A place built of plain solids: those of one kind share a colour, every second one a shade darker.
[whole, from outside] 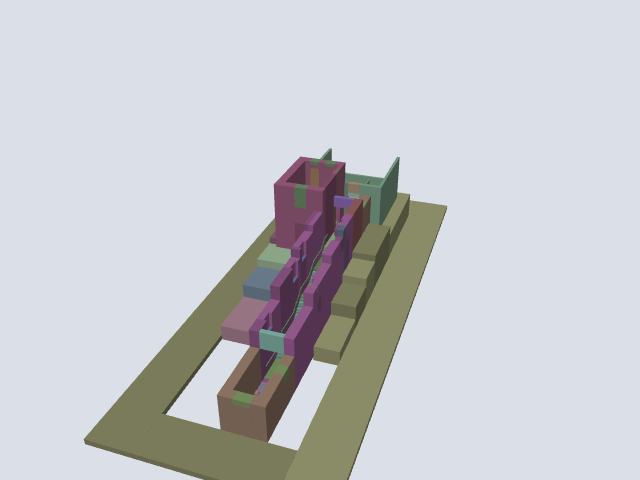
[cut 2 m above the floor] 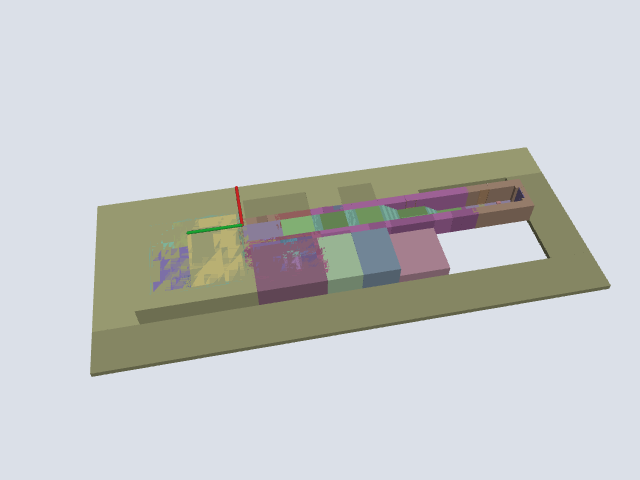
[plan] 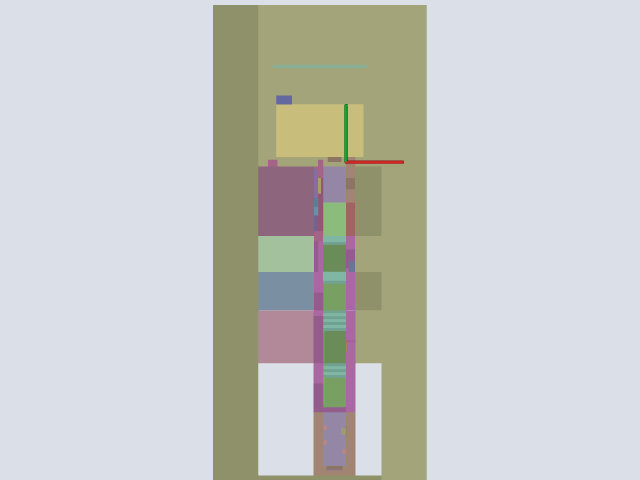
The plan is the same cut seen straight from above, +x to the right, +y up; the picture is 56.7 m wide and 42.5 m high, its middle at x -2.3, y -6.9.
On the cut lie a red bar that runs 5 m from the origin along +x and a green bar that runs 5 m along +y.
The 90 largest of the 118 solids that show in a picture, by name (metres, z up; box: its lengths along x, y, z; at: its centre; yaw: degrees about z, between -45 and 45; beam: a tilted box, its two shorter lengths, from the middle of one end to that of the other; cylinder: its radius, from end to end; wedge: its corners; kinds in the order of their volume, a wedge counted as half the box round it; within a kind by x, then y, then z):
{
 "ground_garden_1": {"box": [4.0, 45.67, 0.5], "at": [-9.77, -8.93, -0.27]},
 "ground_garden_2": {"box": [10.92, 4.0, 0.5], "at": [-2.31, -29.76, -0.27]},
 "ground_garden_3": {"box": [10.92, 10.31, 3.29], "at": [-2.31, 4.75, 1.12]},
 "ground_garden_4": {"box": [10.92, 4.0, 0.5], "at": [-2.31, 11.91, -0.27]},
 "ground_garden_5": {"box": [2.35, 4.69, 1.49], "at": [1.98, -15.47, 0.22]},
 "ground_garden_6": {"box": [2.35, 3.4, 2.81], "at": [1.98, -11.43, 0.88]},
 "ground_garden_7": {"box": [2.35, 3.18, 3.64], "at": [1.98, -8.14, 1.3]},
 "ground_garden_8": {"box": [2.35, 6.15, 4.3], "at": [1.98, -3.48, 1.63]},
 "ground_garden_9": {"box": [4.0, 45.67, 0.5], "at": [5.15, -8.93, -0.27]},
 "wall_lane_1": {"box": [0.41, 2.76, 7.9], "at": [-2.67, -8.35, 3.85]},
 "wall_lane_2": {"box": [0.85, 0.45, 5.09], "at": [-2.44, -21.93, 2.44]},
 "wall_lane_3": {"box": [0.85, 1.53, 5.09], "at": [-2.44, -21.39, 2.44]},
 "wall_lane_4": {"box": [0.85, 1.02, 3.67], "at": [-2.44, -20.12, 1.73]},
 "wall_lane_5": {"box": [0.85, 1.79, 5.09], "at": [-2.44, -18.71, 2.44]},
 "wall_lane_6": {"box": [0.85, 2.95, 6.41], "at": [-2.44, -16.35, 3.1]},
 "wall_lane_7": {"box": [0.85, 1.25, 4.86], "at": [-2.44, -14.25, 2.33]},
 "wall_lane_8": {"box": [0.85, 0.5, 6.41], "at": [-2.44, -13.38, 3.1]},
 "wall_lane_9": {"box": [0.85, 0.46, 7.24], "at": [-2.44, -12.9, 3.52]},
 "wall_lane_10": {"box": [0.85, 1.13, 5.75], "at": [-2.44, -12.11, 2.77]},
 "wall_lane_11": {"box": [0.85, 1.82, 7.24], "at": [-2.44, -10.64, 3.52]},
 "wall_lane_12": {"box": [0.45, 3.18, 7.9], "at": [-2.25, -8.14, 3.85]},
 "wall_lane_13": {"box": [0.85, 0.45, 5.09], "at": [0.42, -21.93, 2.44]},
 "wall_lane_14": {"box": [0.85, 4.34, 5.09], "at": [0.42, -19.99, 2.44]},
 "wall_lane_15": {"box": [0.85, 0.94, 6.41], "at": [0.42, -17.35, 3.1]},
 "wall_lane_16": {"box": [0.85, 2.69, 6.41], "at": [0.42, -14.47, 3.1]},
 "wall_lane_17": {"box": [0.85, 2.57, 7.24], "at": [0.42, -11.85, 3.52]},
 "wall_lane_18": {"box": [0.85, 0.83, 5.91], "at": [0.42, -10.14, 2.85]},
 "wall_lane_19": {"box": [0.85, 1.04, 6.33], "at": [0.42, -8.26, 3.06]},
 "wall_lane_20": {"box": [0.85, 1.19, 7.9], "at": [0.42, -7.14, 3.85]},
 "wall_lane_21": {"box": [0.81, 0.92, 2.52], "at": [0.45, -16.34, 2.25]},
 "floor_terrace_1": {"box": [7.72, 4.66, 4.28], "at": [-2.31, 2.78, 1.64]},
 "wall_hall_1": {"box": [0.85, 7.19, 10.05], "at": [-6.47, -3.38, 4.92]},
 "wall_hall_2": {"box": [1.32, 0.85, 10.05], "at": [-6.24, -0.21, 4.92]},
 "wall_hall_3": {"box": [2.05, 0.85, 10.05], "at": [-5.88, -6.55, 4.92]},
 "wall_hall_4": {"box": [1.18, 0.85, 6.28], "at": [-4.26, -6.55, 3.04]},
 "wall_hall_5": {"box": [0.64, 0.85, 10.05], "at": [-4.26, -0.21, 4.92]},
 "wall_hall_6": {"box": [1.0, 0.81, 2.52], "at": [-3.44, -0.19, 8.35]},
 "wall_hall_7": {"box": [1.65, 0.85, 10.05], "at": [-2.85, -6.55, 4.92]},
 "wall_hall_8": {"box": [0.92, 0.85, 10.05], "at": [-2.48, -0.21, 4.92]},
 "wall_hall_9": {"box": [0.45, 4.19, 10.05], "at": [-2.25, -4.88, 4.92]},
 "wall_hall_10": {"box": [0.45, 1.62, 10.05], "at": [-2.25, -0.6, 4.92]},
 "ground_garden_h1e_1": {"box": [4.95, 6.15, 4.3], "at": [-5.29, -3.48, 1.63]},
 "wall_yard_1": {"box": [0.3, 8.61, 7.88], "at": [-6.32, 4.3, 3.84]},
 "wall_yard_2": {"box": [4.85, 0.45, 7.88], "at": [-4.04, 0.23, 3.84]},
 "wall_yard_3": {"box": [8.32, 0.3, 5.06], "at": [-2.31, 8.46, 2.43]},
 "wall_yard_4": {"box": [2.25, 0.45, 7.88], "at": [0.72, 0.23, 3.84]},
 "wall_yard_5": {"box": [0.3, 8.61, 7.88], "at": [1.7, 4.3, 3.84]},
 "wall_pend_1": {"box": [0.85, 6.05, 3.48], "at": [-2.44, -24.73, 1.64]},
 "wall_pend_2": {"box": [1.15, 0.85, 3.48], "at": [-2.29, -27.34, 1.64]},
 "wall_pend_3": {"box": [0.45, 0.79, 6.86], "at": [-2.25, -3.19, 3.33]},
 "wall_pend_4": {"box": [1.42, 0.48, 2.9], "at": [-1.01, -27.52, 1.45]},
 "wall_pend_5": {"box": [1.22, 0.45, 3.9], "at": [-1.01, 0.23, 1.85]},
 "wall_pend_6": {"box": [1.15, 0.85, 3.48], "at": [0.28, -27.34, 1.64]},
 "wall_pend_7": {"box": [0.85, 3.42, 3.48], "at": [0.42, -26.05, 1.64]},
 "wall_pend_8": {"box": [0.85, 1.63, 3.48], "at": [0.42, -22.52, 1.64]},
 "wall_pend_9": {"box": [0.85, 1.17, 6.86], "at": [0.42, -3.0, 3.33]},
 "wall_pend_10": {"box": [0.85, 1.0, 3.9], "at": [0.42, -1.91, 1.85]},
 "wall_pend_11": {"box": [0.85, 1.86, 6.86], "at": [0.42, -0.48, 3.33]},
 "wall_pend_12": {"box": [0.81, 1.0, 2.52], "at": [0.45, -23.84, 1.26]},
 "wall_pend_13": {"box": [0.81, 1.0, 2.52], "at": [0.45, -1.91, 5.05]},
 "floor_1": {"box": [1.4, 1.4, 6.44], "at": [-5.35, -5.43, 2.72]},
 "floor_2": {"box": [3.58, 2.53, 4.63], "at": [-4.26, -1.91, 1.81]},
 "floor_3": {"box": [1.4, 1.4, 5.78], "at": [-3.17, -5.43, 2.39]},
 "ground_garden_h4e_1": {"box": [4.95, 3.18, 3.64], "at": [-5.29, -8.14, 1.3]},
 "flightP_1": {"box": [2.04, 1.83, 1.65], "at": [-1.01, -14.04, 0.32]},
 "flightP_2": {"box": [2.04, 1.57, 1.82], "at": [-1.01, -13.9, 0.41]},
 "flightP_3": {"box": [2.04, 1.31, 1.98], "at": [-1.01, -13.78, 0.49]},
 "flightP_4": {"box": [2.04, 1.05, 2.15], "at": [-1.01, -13.64, 0.58]},
 "flightP_5": {"box": [2.04, 0.79, 2.32], "at": [-1.01, -13.52, 0.66]},
 "flightP_6": {"box": [2.04, 0.53, 2.48], "at": [-1.01, -13.38, 0.74]},
 "flightP_7": {"box": [2.04, 1.05, 2.97], "at": [-1.01, -10.24, 0.99]},
 "flightP_8": {"box": [2.04, 0.79, 3.14], "at": [-1.01, -10.12, 1.07]},
 "flightP_9": {"box": [2.04, 0.79, 3.8], "at": [-1.01, -6.93, 1.4]},
 "flightP_10": {"box": [2.04, 0.53, 3.97], "at": [-1.01, -6.8, 1.49]},
 "floor_low_1": {"box": [4.62, 3.2, 3.29], "at": [-3.86, 6.71, 1.14]},
 "ground_garden_h3e_1": {"box": [4.95, 3.4, 2.81], "at": [-5.29, -11.43, 0.88]},
 "floor_lane_1": {"box": [2.02, 2.59, 0.5], "at": [-1.01, -20.41, -0.25]},
 "floor_lane_2": {"box": [2.02, 2.87, 1.49], "at": [-1.01, -16.39, 0.24]},
 "floor_lane_3": {"box": [2.02, 2.36, 2.81], "at": [-1.01, -11.95, 0.9]},
 "floor_lane_4": {"box": [2.02, 2.4, 3.64], "at": [-1.01, -8.53, 1.32]},
 "floor_pend_1": {"box": [2.02, 5.2, 0.5], "at": [-1.01, -24.31, -0.25]},
 "floor_pend_2": {"box": [2.02, 3.58, 4.3], "at": [-1.01, -1.79, 1.65]},
 "ground_garden_h2e_1": {"box": [4.95, 4.69, 1.49], "at": [-5.29, -15.47, 0.22]},
 "wall_lanet_1": {"box": [0.85, 3.42, 7.9], "at": [0.42, -4.84, 3.85]},
 "wall_lanet_2": {"box": [0.85, 0.45, 7.9], "at": [0.42, -3.35, 3.85]},
 "floor_lanet_1": {"box": [2.02, 2.97, 4.3], "at": [-1.01, -5.07, 1.65]},
 "wall_lane_w3a_1": {"box": [0.6, 0.95, 7.9], "at": [0.55, -9.26, 3.85]},
 "flightYT_1": {"box": [1.4, 0.79, 3.77], "at": [-5.48, 5.5, 1.39]},
 "wall_over_hall_1": {"box": [0.45, 1.38, 3.32], "at": [-2.25, -2.1, 8.28]},
 "wall_head_hall_1": {"box": [1.18, 0.85, 2.05], "at": [-4.26, -6.55, 8.92]}
}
